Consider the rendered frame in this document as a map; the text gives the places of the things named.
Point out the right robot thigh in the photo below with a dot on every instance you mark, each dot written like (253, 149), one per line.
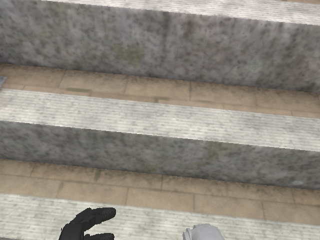
(202, 232)

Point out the left robot hand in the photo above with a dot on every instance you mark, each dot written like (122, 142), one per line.
(86, 220)

